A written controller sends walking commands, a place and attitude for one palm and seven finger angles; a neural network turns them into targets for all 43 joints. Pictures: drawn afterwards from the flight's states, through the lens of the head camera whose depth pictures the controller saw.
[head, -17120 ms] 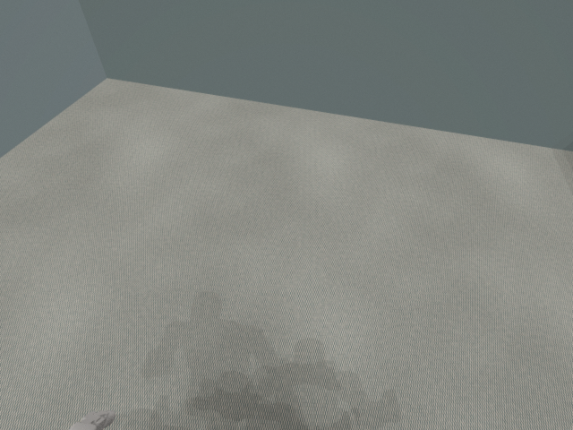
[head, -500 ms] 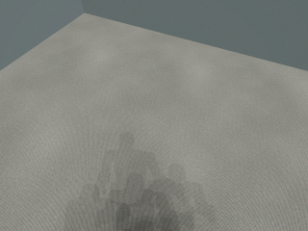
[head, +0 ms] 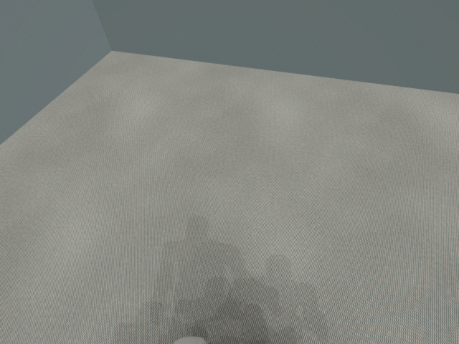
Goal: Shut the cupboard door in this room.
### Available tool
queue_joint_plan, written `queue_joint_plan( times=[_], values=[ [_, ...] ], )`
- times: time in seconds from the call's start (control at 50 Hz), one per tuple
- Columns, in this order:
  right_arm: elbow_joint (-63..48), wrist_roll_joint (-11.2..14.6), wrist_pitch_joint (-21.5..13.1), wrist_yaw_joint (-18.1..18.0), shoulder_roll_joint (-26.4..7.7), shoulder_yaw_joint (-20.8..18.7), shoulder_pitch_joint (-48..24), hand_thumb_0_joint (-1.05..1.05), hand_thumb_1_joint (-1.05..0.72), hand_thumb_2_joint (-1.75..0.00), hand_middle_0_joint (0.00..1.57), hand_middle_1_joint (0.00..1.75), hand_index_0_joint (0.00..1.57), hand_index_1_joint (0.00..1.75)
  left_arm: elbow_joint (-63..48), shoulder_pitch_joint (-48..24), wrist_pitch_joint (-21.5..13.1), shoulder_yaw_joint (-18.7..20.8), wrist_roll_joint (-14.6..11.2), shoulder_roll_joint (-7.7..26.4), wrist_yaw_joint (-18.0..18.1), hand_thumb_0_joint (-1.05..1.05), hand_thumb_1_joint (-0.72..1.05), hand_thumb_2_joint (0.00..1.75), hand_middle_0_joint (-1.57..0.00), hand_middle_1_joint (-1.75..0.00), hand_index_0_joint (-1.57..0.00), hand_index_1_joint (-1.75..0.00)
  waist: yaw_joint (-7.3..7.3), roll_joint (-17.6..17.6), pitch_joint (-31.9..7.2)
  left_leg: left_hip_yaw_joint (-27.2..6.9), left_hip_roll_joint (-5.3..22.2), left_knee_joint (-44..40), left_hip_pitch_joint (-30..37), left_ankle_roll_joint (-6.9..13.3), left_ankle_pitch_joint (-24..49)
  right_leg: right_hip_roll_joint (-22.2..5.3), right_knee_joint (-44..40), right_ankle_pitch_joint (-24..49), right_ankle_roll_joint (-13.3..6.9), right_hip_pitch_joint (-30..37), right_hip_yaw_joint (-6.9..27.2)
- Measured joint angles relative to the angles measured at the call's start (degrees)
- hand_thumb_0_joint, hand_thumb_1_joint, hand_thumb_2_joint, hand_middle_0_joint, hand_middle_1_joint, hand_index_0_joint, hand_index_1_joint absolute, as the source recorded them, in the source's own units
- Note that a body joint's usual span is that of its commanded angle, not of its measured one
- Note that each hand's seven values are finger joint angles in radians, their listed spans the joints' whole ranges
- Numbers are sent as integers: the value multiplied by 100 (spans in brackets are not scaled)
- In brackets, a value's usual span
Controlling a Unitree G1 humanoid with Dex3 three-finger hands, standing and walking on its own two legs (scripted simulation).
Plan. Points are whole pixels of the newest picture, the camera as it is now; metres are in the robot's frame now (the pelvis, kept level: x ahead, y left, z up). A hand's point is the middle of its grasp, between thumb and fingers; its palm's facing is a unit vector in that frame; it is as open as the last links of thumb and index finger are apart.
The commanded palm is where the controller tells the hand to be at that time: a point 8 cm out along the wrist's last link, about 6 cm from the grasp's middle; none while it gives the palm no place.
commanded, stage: turn or walk to find it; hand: left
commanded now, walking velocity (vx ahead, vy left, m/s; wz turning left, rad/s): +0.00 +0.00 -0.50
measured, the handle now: out of the picture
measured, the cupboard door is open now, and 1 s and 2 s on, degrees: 80 80 80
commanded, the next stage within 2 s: none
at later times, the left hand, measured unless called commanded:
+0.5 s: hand out of the picture +0.12 +0.24 -0.16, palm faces -0.19 -0.95 -0.24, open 7.3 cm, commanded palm none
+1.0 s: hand out of the picture +0.12 +0.13 -0.15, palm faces -0.48 -0.85 -0.23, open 7.3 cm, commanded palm none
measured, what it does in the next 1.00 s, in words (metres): steps on the spot, turning right: left foot, then right foot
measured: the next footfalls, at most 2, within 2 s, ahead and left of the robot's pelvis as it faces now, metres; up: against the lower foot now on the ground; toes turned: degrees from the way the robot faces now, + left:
left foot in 0.32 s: +0.03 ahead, +0.15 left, +0.00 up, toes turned -7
right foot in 0.72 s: -0.03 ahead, -0.11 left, +0.00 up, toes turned -29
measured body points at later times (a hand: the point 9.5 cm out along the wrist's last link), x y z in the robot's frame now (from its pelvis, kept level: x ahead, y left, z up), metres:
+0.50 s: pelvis -0.02 +0.04 +0.01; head +0.01 +0.06 +0.46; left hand +0.13 +0.29 -0.14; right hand +0.00 -0.21 -0.12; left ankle -0.01 +0.15 -0.73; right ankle -0.06 -0.08 -0.65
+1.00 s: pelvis -0.04 +0.01 +0.01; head -0.01 -0.02 +0.45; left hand +0.15 +0.18 -0.14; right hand -0.11 -0.26 -0.14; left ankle +0.04 +0.15 -0.66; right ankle -0.07 -0.09 -0.73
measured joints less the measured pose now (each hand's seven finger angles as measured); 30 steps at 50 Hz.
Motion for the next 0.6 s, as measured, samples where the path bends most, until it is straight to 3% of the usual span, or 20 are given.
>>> queue_joint_plan(
  times=[0.06,0.12,0.24,0.3,0.34,0.4,0.46,0.52,0.6],
  values=[
    [-9,-13,-2,17,-89,-37,-8,0,-91,-90,20,30,20,30,-53,-23,0,34,-1,-9,10,0,91,90,-20,-30,-20,-30,-8,-117,98,-154,-25,490,-309,-55,283,77,-366,295,-22,-2,171],
    [-52,-18,-31,5,-164,-62,21,0,-91,-90,20,30,20,30,-73,-66,3,62,5,48,-6,0,91,90,-21,-30,-20,-30,-48,-224,127,-238,1,274,-324,-131,403,140,-602,488,-22,-29,314],
    [-137,11,-95,-62,-227,-42,-12,0,-91,-90,20,30,20,30,-127,-210,30,148,29,271,-35,0,91,90,-21,-30,-20,-30,-31,-375,84,-293,-39,-834,67,-169,279,284,-649,639,56,-206,627],
    [-225,40,-209,-87,-181,9,-15,0,-91,-90,20,30,20,30,-147,-311,90,200,6,430,-33,0,91,90,-21,-30,-20,-30,-58,-451,27,-227,-101,-1918,515,-139,707,351,-440,599,164,-368,776],
    [-269,20,-304,-101,-85,47,8,0,-91,-90,20,30,20,30,-160,-393,154,234,-43,574,-34,0,91,90,-21,-30,-20,-30,-89,-584,3,-110,-148,-2300,697,21,974,360,31,212,236,-576,892],
    [-345,-42,-302,-76,50,137,105,0,-91,-90,20,30,20,30,-184,-491,262,284,-10,709,-59,0,91,90,-20,-30,-20,-30,-103,-602,-35,104,-44,-2321,830,134,988,389,1602,-746,387,-1035,723],
    [-368,-81,-286,-66,141,176,227,0,-91,-90,20,30,20,30,-275,-565,283,321,14,778,-123,0,91,90,-20,-30,-20,-30,-132,-494,-91,242,85,-2535,978,150,1074,269,2777,-749,516,-1306,522],
    [-360,-88,-295,-36,200,175,299,0,-90,-90,20,30,20,30,-391,-612,266,317,3,804,-157,0,91,90,-20,-30,-20,-30,-124,-419,-101,434,179,-2650,1059,140,1117,62,2988,-649,618,-1298,410],
    [-360,-90,-326,5,213,121,351,0,-91,-90,20,30,20,30,-468,-692,285,269,-5,760,-169,0,91,90,-20,-30,-20,-30,-185,-326,-33,732,317,-2593,1098,82,1051,-180,2264,-737,674,-997,228]
  ],
)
